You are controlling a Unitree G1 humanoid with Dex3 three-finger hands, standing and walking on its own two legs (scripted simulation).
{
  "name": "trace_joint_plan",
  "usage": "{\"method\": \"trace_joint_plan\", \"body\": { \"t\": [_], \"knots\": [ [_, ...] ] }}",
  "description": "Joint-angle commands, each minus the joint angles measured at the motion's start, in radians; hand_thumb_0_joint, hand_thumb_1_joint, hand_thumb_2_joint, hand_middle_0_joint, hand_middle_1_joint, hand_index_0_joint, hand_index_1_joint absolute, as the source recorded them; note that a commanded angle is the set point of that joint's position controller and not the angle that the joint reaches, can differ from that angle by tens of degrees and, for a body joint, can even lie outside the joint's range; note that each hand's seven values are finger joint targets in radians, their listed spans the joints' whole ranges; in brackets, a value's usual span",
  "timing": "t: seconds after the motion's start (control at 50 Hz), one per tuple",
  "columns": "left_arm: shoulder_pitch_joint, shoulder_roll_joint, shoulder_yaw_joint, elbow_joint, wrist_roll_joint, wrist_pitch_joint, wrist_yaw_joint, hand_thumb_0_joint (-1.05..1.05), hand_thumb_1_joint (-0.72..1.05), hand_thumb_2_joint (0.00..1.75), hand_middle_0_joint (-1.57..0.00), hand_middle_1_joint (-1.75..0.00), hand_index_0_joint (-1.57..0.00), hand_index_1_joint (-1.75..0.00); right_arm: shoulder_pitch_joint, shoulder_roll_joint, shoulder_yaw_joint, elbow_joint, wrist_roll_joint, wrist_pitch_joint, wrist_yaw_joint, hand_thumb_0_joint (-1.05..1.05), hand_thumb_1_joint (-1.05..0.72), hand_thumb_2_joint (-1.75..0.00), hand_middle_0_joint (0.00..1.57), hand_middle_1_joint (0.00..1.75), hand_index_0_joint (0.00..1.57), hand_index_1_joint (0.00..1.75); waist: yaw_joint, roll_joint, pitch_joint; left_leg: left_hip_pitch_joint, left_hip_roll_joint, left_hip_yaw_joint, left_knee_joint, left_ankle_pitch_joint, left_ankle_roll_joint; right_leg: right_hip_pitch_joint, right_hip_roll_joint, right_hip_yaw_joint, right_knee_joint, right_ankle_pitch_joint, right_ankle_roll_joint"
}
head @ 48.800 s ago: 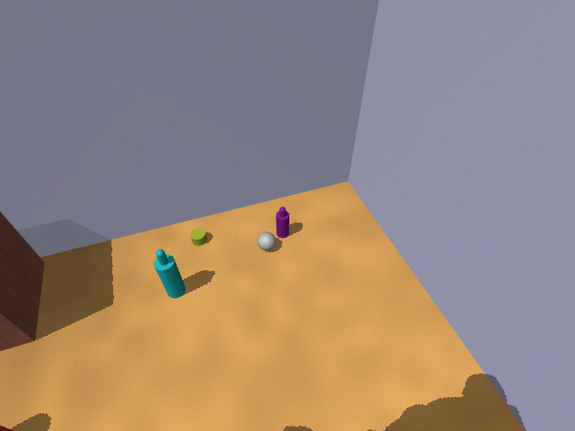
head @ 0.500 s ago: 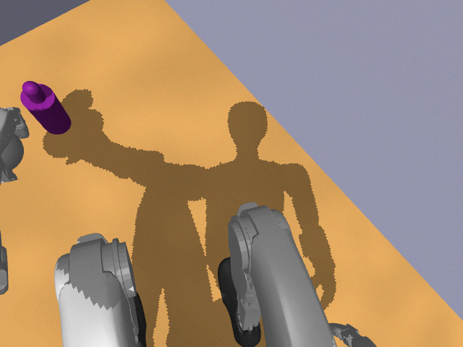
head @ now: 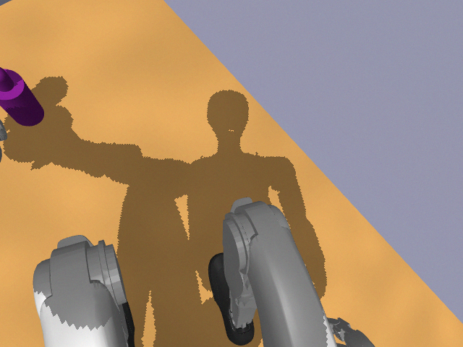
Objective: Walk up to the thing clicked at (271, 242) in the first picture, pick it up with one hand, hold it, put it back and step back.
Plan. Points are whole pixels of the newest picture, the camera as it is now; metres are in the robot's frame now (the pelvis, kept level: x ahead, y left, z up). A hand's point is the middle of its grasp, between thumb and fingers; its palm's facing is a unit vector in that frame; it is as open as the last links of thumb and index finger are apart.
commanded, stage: lower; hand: left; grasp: from above
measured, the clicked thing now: out of the picture +0.48 +0.32 -0.20
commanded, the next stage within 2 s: rest in 0.02 s
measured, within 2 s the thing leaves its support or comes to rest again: rests again in 1.84 s
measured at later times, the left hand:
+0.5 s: hand out of the picture +0.47 +0.31 -0.23, palm faces -0.48 -0.10 -0.87, open 9.4 cm
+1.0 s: hand (1, 162) +0.47 +0.30 -0.25, palm faces -0.48 -0.10 -0.87, open 9.4 cm
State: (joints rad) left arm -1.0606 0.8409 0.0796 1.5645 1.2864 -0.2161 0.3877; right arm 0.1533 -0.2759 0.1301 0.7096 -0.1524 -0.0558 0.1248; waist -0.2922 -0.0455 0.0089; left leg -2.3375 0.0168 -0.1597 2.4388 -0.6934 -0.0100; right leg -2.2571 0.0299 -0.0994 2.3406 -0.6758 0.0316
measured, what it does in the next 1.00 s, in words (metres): stands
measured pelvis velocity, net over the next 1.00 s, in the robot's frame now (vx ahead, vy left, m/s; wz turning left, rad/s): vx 0.00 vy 0.00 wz -0.07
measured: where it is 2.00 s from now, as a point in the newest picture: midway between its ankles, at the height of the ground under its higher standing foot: (181, 334)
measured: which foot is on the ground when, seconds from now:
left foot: down 0.00-1.00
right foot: down 0.00-1.00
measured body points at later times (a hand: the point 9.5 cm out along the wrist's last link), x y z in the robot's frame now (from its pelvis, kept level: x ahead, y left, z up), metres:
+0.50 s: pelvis +0.00 +0.00 -0.01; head +0.27 +0.10 +0.33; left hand +0.49 +0.31 -0.18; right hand +0.04 -0.26 -0.09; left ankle +0.07 +0.13 -0.29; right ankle +0.10 -0.12 -0.29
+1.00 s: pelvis +0.00 +0.00 -0.02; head +0.28 +0.10 +0.32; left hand +0.49 +0.30 -0.20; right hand +0.04 -0.26 -0.09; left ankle +0.07 +0.13 -0.29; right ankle +0.10 -0.12 -0.29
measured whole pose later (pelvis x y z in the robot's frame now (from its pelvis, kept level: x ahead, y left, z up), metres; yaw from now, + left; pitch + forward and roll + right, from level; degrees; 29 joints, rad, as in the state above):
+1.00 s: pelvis +0.00 +0.00 -0.02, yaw -4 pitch +30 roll -12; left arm -1.09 0.97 0.09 1.71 1.29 -0.21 0.53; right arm 0.12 -0.31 0.26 0.67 -0.22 -0.16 0.18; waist -0.37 -0.12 0.12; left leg -2.36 0.03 -0.23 2.53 -0.72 -0.01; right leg -2.26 0.06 -0.15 2.38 -0.67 0.05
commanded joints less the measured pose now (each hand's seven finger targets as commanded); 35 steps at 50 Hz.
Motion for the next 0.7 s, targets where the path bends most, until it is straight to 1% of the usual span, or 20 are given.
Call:
{"method": "trace_joint_plan", "body": {
  "t": [0.0,0.02,0.06,0.1,0.14,0.16,0.18,0.22,0.26,0.34,0.36,0.42,0.46,0.48,0.5,0.52,0.58,0.62,0.66,0.68],
  "knots": [
    [-0.339,0.278,0.047,-0.165,-0.005,-0.008,0.074,0.00,0.57,0.85,-0.86,-0.99,-0.91,-0.93,0.219,-0.270,-0.067,0.000,-0.016,-0.007,-0.003,0.00,-0.91,-0.90,0.20,0.30,0.20,0.30,-0.014,0.419,-0.698,0.511,-0.008,0.090,-0.232,0.205,0.028,0.349,0.032,-0.088,-0.205,0.241,-0.061],
    [-0.318,0.262,0.038,-0.136,-0.008,-0.005,0.077,0.00,0.57,0.84,-0.85,-0.99,-0.91,-0.93,0.210,-0.266,-0.066,0.002,-0.014,-0.008,-0.002,0.00,-0.91,-0.90,0.20,0.30,0.20,0.30,-0.003,0.414,-0.694,0.512,-0.007,0.088,-0.236,0.201,0.026,0.334,0.035,-0.089,-0.199,0.237,-0.065],
    [-0.335,0.271,0.050,-0.154,-0.004,-0.002,0.087,0.00,0.57,0.87,-0.85,-1.00,-0.90,-0.95,0.225,-0.273,-0.064,-0.001,-0.021,-0.011,-0.001,0.00,-0.91,-0.90,0.20,0.30,0.20,0.30,-0.023,0.413,-0.712,0.526,-0.006,0.086,-0.220,0.221,0.028,0.346,0.034,-0.094,-0.197,0.256,-0.060],
    [-0.309,0.270,0.037,-0.124,-0.002,0.000,0.087,0.00,0.55,0.88,-0.85,-1.00,-0.89,-0.95,0.217,-0.271,-0.061,0.004,-0.023,-0.012,0.003,0.00,-0.91,-0.90,0.20,0.30,0.20,0.30,-0.019,0.409,-0.701,0.497,-0.002,0.083,-0.213,0.213,0.029,0.350,0.040,-0.092,-0.191,0.256,-0.061],
    [-0.312,0.285,0.041,-0.122,-0.007,0.003,0.095,0.00,0.54,0.90,-0.83,-0.97,-0.88,-0.92,0.215,-0.272,-0.052,0.001,-0.023,-0.013,0.003,0.00,-0.90,-0.89,0.20,0.30,0.20,0.30,-0.019,0.403,-0.697,0.483,-0.002,0.084,-0.203,0.221,0.032,0.367,0.042,-0.090,-0.194,0.268,-0.057],
    [-0.319,0.283,0.049,-0.098,-0.011,0.006,0.098,0.00,0.56,0.88,-0.83,-0.98,-0.89,-0.92,0.224,-0.279,-0.049,0.002,-0.027,-0.018,0.005,0.00,-0.90,-0.89,0.20,0.30,0.20,0.30,-0.036,0.387,-0.667,0.465,-0.004,0.084,-0.202,0.215,0.033,0.356,0.037,-0.095,-0.192,0.262,-0.056],
    [-0.299,0.278,0.042,-0.070,-0.009,0.008,0.098,0.00,0.57,0.86,-0.84,-0.98,-0.89,-0.92,0.215,-0.281,-0.050,0.000,-0.028,-0.021,0.006,0.00,-0.90,-0.89,0.20,0.30,0.20,0.30,-0.032,0.382,-0.635,0.456,-0.001,0.080,-0.204,0.194,0.033,0.332,0.040,-0.099,-0.193,0.242,-0.058],
    [-0.312,0.287,0.039,-0.075,-0.008,0.005,0.099,0.00,0.56,0.87,-0.85,-0.95,-0.90,-0.90,0.214,-0.285,-0.045,-0.002,-0.028,-0.025,0.005,0.00,-0.90,-0.89,0.20,0.30,0.20,0.30,-0.038,0.398,-0.628,0.461,-0.002,0.077,-0.202,0.178,0.032,0.328,0.041,-0.103,-0.192,0.225,-0.061],
    [-0.325,0.307,0.047,-0.110,-0.004,0.002,0.104,0.00,0.56,0.87,-0.85,-0.95,-0.90,-0.90,0.219,-0.290,-0.036,-0.002,-0.035,-0.029,0.007,0.00,-0.90,-0.89,0.20,0.30,0.20,0.30,-0.038,0.396,-0.667,0.476,0.000,0.076,-0.193,0.202,0.033,0.368,0.042,-0.105,-0.193,0.252,-0.056],
    [-0.305,0.303,0.041,-0.080,-0.011,0.000,0.116,0.00,0.58,0.88,-0.87,-0.95,-0.92,-0.90,0.203,-0.290,-0.028,-0.006,-0.032,-0.035,0.011,0.00,-0.90,-0.90,0.20,0.30,0.20,0.30,-0.037,0.414,-0.658,0.484,0.005,0.065,-0.196,0.212,0.027,0.350,0.047,-0.111,-0.179,0.257,-0.061],
    [-0.312,0.310,0.042,-0.088,-0.007,-0.002,0.120,0.00,0.58,0.89,-0.87,-0.96,-0.91,-0.91,0.202,-0.292,-0.025,-0.004,-0.037,-0.035,0.010,0.00,-0.90,-0.90,0.20,0.30,0.20,0.30,-0.042,0.421,-0.675,0.489,0.006,0.065,-0.186,0.224,0.029,0.366,0.050,-0.109,-0.180,0.273,-0.058],
    [-0.290,0.308,0.047,-0.056,-0.004,0.003,0.135,0.00,0.60,0.90,-0.89,-0.95,-0.93,-0.90,0.204,-0.297,-0.022,-0.009,-0.039,-0.040,0.013,0.00,-0.90,-0.90,0.20,0.30,0.20,0.30,-0.047,0.425,-0.642,0.498,0.004,0.061,-0.190,0.229,0.024,0.343,0.047,-0.119,-0.169,0.273,-0.061],
    [-0.317,0.300,0.040,-0.060,0.005,0.005,0.139,0.00,0.62,0.92,-0.90,-0.95,-0.94,-0.91,0.208,-0.306,-0.018,-0.005,-0.047,-0.046,0.016,0.00,-0.90,-0.90,0.20,0.30,0.20,0.30,-0.069,0.438,-0.622,0.519,0.007,0.056,-0.183,0.240,0.021,0.326,0.046,-0.127,-0.167,0.279,-0.061],
    [-0.314,0.289,0.027,-0.036,-0.001,0.005,0.139,0.00,0.62,0.91,-0.91,-0.96,-0.95,-0.91,0.193,-0.305,-0.014,-0.006,-0.045,-0.049,0.018,0.00,-0.90,-0.90,0.20,0.30,0.20,0.30,-0.070,0.429,-0.608,0.506,0.008,0.050,-0.184,0.222,0.022,0.310,0.050,-0.128,-0.164,0.267,-0.063],
    [-0.329,0.311,0.037,-0.059,0.001,0.002,0.143,0.00,0.61,0.90,-0.90,-0.95,-0.94,-0.91,0.199,-0.313,-0.012,-0.009,-0.046,-0.054,0.019,0.00,-0.90,-0.90,0.20,0.30,0.20,0.30,-0.073,0.439,-0.603,0.507,0.007,0.054,-0.180,0.228,0.022,0.320,0.047,-0.127,-0.169,0.272,-0.061],
    [-0.307,0.320,0.043,-0.064,-0.001,0.004,0.148,0.00,0.62,0.89,-0.90,-0.94,-0.94,-0.90,0.197,-0.310,-0.007,-0.012,-0.045,-0.054,0.020,0.00,-0.90,-0.90,0.20,0.30,0.20,0.30,-0.058,0.454,-0.628,0.526,0.007,0.053,-0.189,0.247,0.020,0.346,0.048,-0.126,-0.165,0.286,-0.062],
    [-0.311,0.318,0.044,-0.035,-0.001,0.005,0.160,0.00,0.64,0.90,-0.91,-0.96,-0.96,-0.91,0.196,-0.317,-0.002,-0.014,-0.053,-0.063,0.026,0.00,-0.90,-0.90,0.20,0.30,0.20,0.30,-0.077,0.434,-0.614,0.510,0.010,0.048,-0.175,0.249,0.022,0.341,0.051,-0.134,-0.163,0.291,-0.060],
    [-0.310,0.313,0.035,-0.022,-0.002,0.008,0.165,0.00,0.64,0.89,-0.92,-0.94,-0.96,-0.89,0.193,-0.318,0.005,-0.015,-0.057,-0.066,0.029,0.00,-0.90,-0.90,0.20,0.30,0.20,0.30,-0.080,0.447,-0.610,0.507,0.010,0.053,-0.171,0.245,0.022,0.351,0.052,-0.130,-0.165,0.295,-0.058],
    [-0.306,0.338,0.043,-0.032,-0.004,0.005,0.172,0.00,0.64,0.90,-0.93,-0.93,-0.97,-0.89,0.182,-0.321,0.012,-0.017,-0.058,-0.068,0.029,0.00,-0.90,-0.90,0.20,0.30,0.20,0.30,-0.068,0.464,-0.621,0.511,0.011,0.049,-0.182,0.242,0.020,0.359,0.054,-0.132,-0.162,0.291,-0.060],
    [-0.300,0.326,0.036,0.003,-0.003,0.009,0.174,0.00,0.65,0.90,-0.92,-0.95,-0.96,-0.90,0.179,-0.320,0.013,-0.019,-0.059,-0.070,0.031,0.00,-0.90,-0.90,0.20,0.30,0.20,0.30,-0.079,0.448,-0.602,0.493,0.013,0.047,-0.177,0.229,0.022,0.352,0.055,-0.136,-0.164,0.281,-0.058]
  ]
}}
